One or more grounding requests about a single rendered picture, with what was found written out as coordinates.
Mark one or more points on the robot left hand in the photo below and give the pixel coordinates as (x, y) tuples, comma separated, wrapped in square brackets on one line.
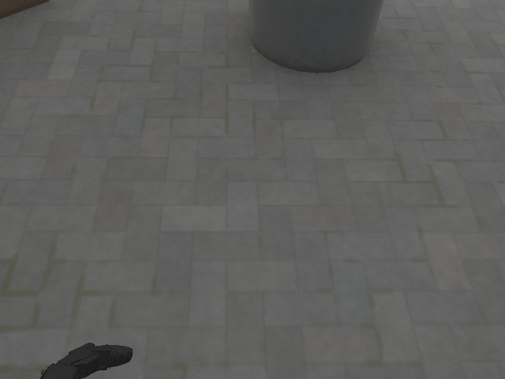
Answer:
[(87, 359)]

